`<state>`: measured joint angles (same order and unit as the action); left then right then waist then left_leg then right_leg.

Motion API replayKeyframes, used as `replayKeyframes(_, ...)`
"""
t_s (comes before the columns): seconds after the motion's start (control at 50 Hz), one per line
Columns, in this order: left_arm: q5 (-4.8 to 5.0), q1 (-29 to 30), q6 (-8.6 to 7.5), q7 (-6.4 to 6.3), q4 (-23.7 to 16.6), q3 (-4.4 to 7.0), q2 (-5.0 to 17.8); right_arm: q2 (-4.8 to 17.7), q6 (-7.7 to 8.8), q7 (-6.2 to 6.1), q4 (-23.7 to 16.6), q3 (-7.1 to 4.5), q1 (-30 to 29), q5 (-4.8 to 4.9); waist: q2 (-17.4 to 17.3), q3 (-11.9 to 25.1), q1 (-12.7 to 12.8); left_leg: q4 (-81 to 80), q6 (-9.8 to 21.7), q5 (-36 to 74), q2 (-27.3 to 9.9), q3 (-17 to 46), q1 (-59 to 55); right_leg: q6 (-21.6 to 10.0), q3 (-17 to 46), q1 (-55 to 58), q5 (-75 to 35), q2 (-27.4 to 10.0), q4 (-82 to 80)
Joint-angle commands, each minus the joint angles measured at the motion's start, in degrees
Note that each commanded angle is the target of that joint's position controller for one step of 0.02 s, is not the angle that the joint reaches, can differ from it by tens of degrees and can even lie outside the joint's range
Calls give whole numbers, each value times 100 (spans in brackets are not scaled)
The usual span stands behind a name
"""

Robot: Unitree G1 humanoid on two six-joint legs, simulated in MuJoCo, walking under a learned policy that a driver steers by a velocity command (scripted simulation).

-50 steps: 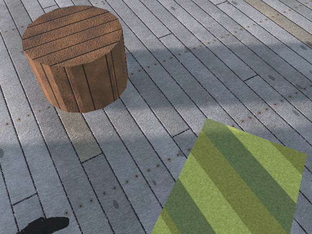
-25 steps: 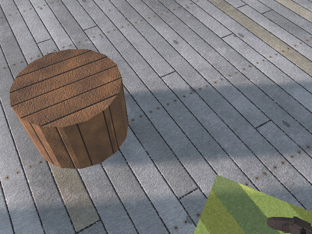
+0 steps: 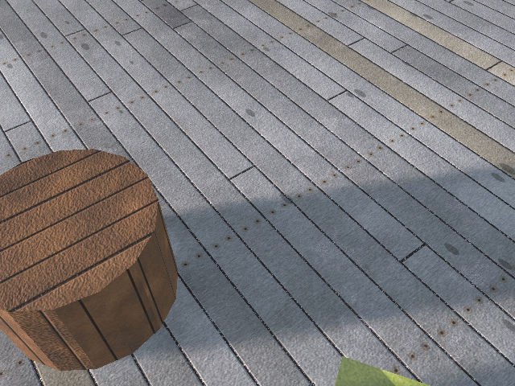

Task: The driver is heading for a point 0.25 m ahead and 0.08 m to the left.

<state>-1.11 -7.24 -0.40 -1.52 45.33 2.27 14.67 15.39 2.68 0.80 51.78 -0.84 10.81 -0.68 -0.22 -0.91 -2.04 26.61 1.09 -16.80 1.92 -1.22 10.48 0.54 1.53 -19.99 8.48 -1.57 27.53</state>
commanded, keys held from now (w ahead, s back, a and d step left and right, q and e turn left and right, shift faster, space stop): w+q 0.08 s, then no key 0.92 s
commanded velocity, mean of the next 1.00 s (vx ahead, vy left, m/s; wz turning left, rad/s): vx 0.06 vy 0.00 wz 0.08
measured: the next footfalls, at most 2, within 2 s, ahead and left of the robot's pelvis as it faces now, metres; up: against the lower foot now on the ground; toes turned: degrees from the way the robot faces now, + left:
left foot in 0.26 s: +0.08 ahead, +0.12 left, +0.00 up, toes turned +6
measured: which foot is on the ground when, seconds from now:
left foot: down 0.00-0.02, up 0.04-0.24, down 0.26-1.00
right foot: down 0.00-1.00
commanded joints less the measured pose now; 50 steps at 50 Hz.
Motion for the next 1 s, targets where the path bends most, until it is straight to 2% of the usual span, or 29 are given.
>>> replayKeyframes(0.02,92,9,36,-48,-310,264,849,623,-51,-69,-284,-74,160,59,725,724,152,201,-9,-327,-185,138,1110,-845,870,1720,-1047,-893,-308)
replayKeyframes(0.04,110,-179,47,-46,-260,319,994,667,-133,-111,-344,-105,28,113,791,675,271,579,18,-588,-84,21,1417,-850,1010,1752,125,-935,-476)
replayKeyframes(0.06,152,-402,31,-46,-201,368,1120,678,-200,-128,-417,-119,-14,125,985,582,362,974,56,-862,-60,-58,1712,-997,1425,1735,1302,-1241,-800)
replayKeyframes(0.08,154,-624,-11,-61,-130,409,1207,688,-233,-123,-495,-136,-98,138,1139,469,454,1494,97,-1036,-129,-81,1866,-1183,1899,1597,2227,-1594,-1167)
replayKeyframes(0.1,66,-650,-74,-84,-103,387,1162,692,-245,-117,-576,-154,-253,122,1147,252,496,2015,110,-1291,-226,66,1972,-1337,2175,1329,1903,-1805,-1322)
replayKeyframes(0.12,2,-587,-144,-101,-90,368,1102,697,-248,-117,-605,-181,-289,115,1112,184,477,2454,98,-1658,-325,232,2124,-1447,2182,1284,966,-1942,-1330)
replayKeyframes(0.14,18,-422,-193,-108,-102,359,1067,684,-248,-122,-582,-200,-202,117,993,250,385,2553,63,-1805,-429,340,2127,-1447,1963,1318,34,-1954,-1238)
replayKeyframes(0.18,107,247,-176,-99,-190,337,995,555,-254,-117,-412,-185,113,110,766,470,75,1650,11,-1229,-506,218,1190,-1150,1049,847,-1210,-1549,-1043)
replayKeyframes(0.2,129,553,-131,-80,-207,301,898,441,-268,-103,-273,-170,297,80,738,572,-110,959,-23,-356,-393,31,509,-988,588,539,-1545,-1263,-875)
replayKeyframes(0.22,165,641,-82,-53,-165,275,820,356,-295,-74,-147,-163,468,21,733,649,-233,285,-42,590,-204,-180,-116,-839,251,322,-1455,-1043,-673)
replayKeyframes(0.24,188,470,-57,-25,-69,240,695,411,-348,-46,-119,-182,485,-46,635,632,-211,-167,-5,968,-114,-147,-451,-607,27,209,-879,-794,-440)
replayKeyframes(0.26,111,218,-60,10,17,164,468,733,-378,-70,-214,-225,417,-110,15,639,-41,-554,185,1354,-679,615,-736,-224,-288,-71,-78,-463,117)
replayKeyframes(0.28,-49,-1,-41,2,-9,86,210,1032,-405,-111,-378,-225,-15,-74,-1114,466,368,-960,727,1252,-1543,1652,-57,186,-583,-29,1193,3,408)
replayKeyframes(0.3,-45,108,-9,-38,50,109,426,811,-376,-103,-449,-155,-309,-110,-1036,288,281,-1083,1027,425,-1639,1804,430,237,-293,392,1304,-86,331)
replayKeyframes(0.32,-9,141,-17,-52,95,131,554,681,-320,-102,-459,-112,-543,-94,-856,119,346,-1051,885,52,-1364,1585,461,226,-275,493,819,-81,105)
replayKeyframes(0.36,-27,86,-39,-96,255,147,720,788,-192,-97,-366,-121,-566,-75,-821,117,312,-853,560,704,-1076,1244,242,207,-166,670,-46,-174,-150)
replayKeyframes(0.4,14,10,-66,-72,408,154,858,806,-121,-95,-199,-114,-245,-31,-516,268,211,-601,364,1982,-894,1003,-9,184,-92,928,-604,-257,-239)
replayKeyframes(0.46,61,-46,-74,-41,637,120,753,835,-151,-110,-48,-132,-119,34,-259,493,154,-307,332,3154,-787,811,-489,207,-126,1012,-839,-257,-292)
replayKeyframes(0.5,74,-55,-45,-42,767,109,728,806,-199,-115,-8,-138,-199,29,-162,519,161,-293,389,3355,-781,795,-562,213,-148,1059,-784,-257,-333)
replayKeyframes(0.64,63,30,51,-104,1103,116,773,708,-258,-104,150,-150,-418,25,-49,328,228,-499,364,2580,-656,710,-290,206,-183,1256,-667,-287,-472)
replayKeyframes(0.8,60,56,37,-132,1379,107,805,698,-273,-144,356,-148,-393,12,-50,197,249,-658,312,1742,-558,617,-105,179,-213,1262,-506,-301,-570)
replayKeyframes(1.0,62,-85,16,-140,1608,75,730,667,-272,-188,541,-122,-261,12,-24,66,237,-765,264,1050,-494,544,41,150,-228,1150,-321,-275,-645)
